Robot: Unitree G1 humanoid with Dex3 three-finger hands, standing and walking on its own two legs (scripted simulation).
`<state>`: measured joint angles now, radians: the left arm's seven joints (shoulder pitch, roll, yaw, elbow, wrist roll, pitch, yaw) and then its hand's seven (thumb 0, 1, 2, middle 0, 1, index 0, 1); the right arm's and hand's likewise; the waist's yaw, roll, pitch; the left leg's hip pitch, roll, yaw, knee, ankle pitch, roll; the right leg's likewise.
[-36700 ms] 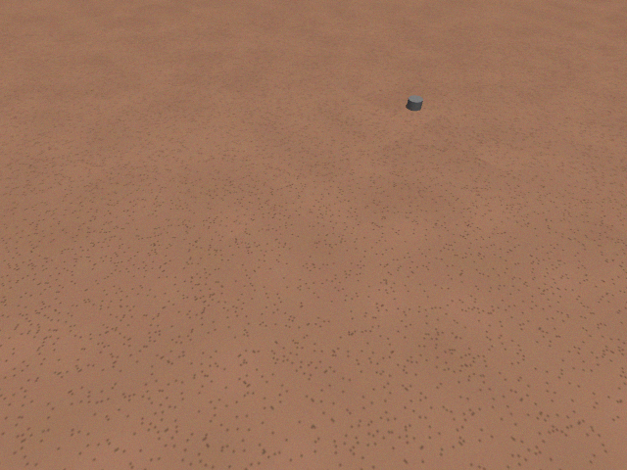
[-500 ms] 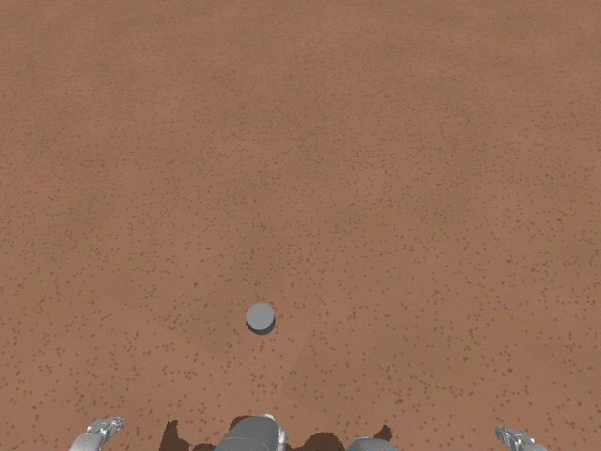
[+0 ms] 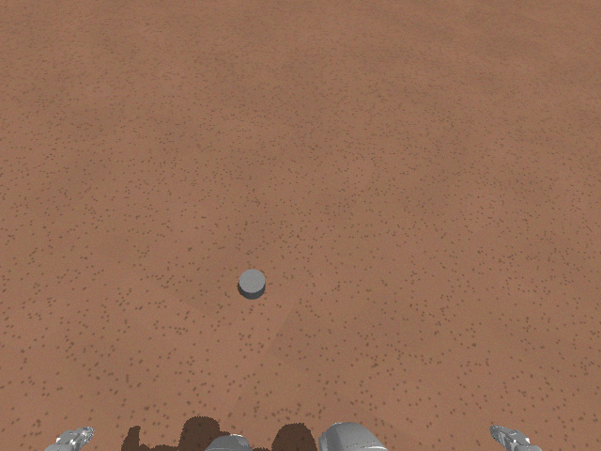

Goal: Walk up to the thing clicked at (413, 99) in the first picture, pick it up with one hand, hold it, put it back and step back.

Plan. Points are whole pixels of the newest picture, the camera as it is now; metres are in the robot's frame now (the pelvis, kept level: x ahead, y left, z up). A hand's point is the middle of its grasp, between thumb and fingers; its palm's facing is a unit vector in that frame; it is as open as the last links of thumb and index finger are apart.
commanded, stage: step back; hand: left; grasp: from above
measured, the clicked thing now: (252, 284) +0.68 +0.15 -0.74
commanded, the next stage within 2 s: none
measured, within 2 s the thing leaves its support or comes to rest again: neither
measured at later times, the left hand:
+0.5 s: hand out of the picture -0.03 +0.24 -0.14, palm faces +0.01 -0.90 -0.43, open 7.4 cm
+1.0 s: hand out of the picture -0.29 +0.19 -0.15, palm faces -0.02 -0.91 -0.40, open 7.4 cm
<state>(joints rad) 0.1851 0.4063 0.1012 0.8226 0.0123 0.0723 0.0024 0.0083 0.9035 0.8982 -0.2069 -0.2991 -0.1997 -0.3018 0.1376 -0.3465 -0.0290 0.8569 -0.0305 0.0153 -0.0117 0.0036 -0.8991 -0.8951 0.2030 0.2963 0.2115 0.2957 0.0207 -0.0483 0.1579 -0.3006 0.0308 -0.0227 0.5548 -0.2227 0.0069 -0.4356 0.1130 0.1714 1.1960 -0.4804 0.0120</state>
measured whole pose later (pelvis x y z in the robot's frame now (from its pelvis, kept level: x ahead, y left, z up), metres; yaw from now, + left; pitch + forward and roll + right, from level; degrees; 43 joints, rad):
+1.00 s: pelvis -0.35 -0.08 -0.01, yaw -2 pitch -3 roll +1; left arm 0.22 0.35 0.06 0.89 0.04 0.04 -0.01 0.01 0.90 0.90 -0.21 -0.30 -0.20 -0.30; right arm 0.10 -0.41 -0.05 0.85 -0.01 0.07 -0.02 0.00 -0.90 -0.90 0.20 0.30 0.21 0.29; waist 0.05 0.03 0.14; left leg -0.52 -0.03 -0.11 0.94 -0.46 0.00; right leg -0.25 0.00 0.05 0.68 -0.38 -0.02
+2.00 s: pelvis -0.37 -0.06 -0.01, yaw +4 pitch -3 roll +0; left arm 0.17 0.38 0.04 0.99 0.00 -0.01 0.01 0.01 0.90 0.90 -0.21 -0.30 -0.20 -0.30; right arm 0.12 -0.33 -0.02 1.00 -0.02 0.00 0.01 0.00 -0.90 -0.90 0.20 0.30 0.21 0.29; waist 0.03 -0.01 0.11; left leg -0.34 0.03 0.01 0.63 -0.25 -0.01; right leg -0.23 -0.04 -0.02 0.65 -0.39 -0.01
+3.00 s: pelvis -0.37 -0.05 +0.01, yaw +4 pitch -3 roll +0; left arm 0.13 0.36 0.00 1.14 0.01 -0.01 -0.02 0.01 0.90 0.90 -0.21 -0.30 -0.20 -0.30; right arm 0.11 -0.34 0.00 1.15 -0.01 -0.01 0.02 0.00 -0.90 -0.90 0.20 0.30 0.21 0.29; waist -0.01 0.00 0.05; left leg -0.20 0.03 0.03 0.36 -0.11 -0.01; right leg -0.09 -0.04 -0.02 0.35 -0.21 0.04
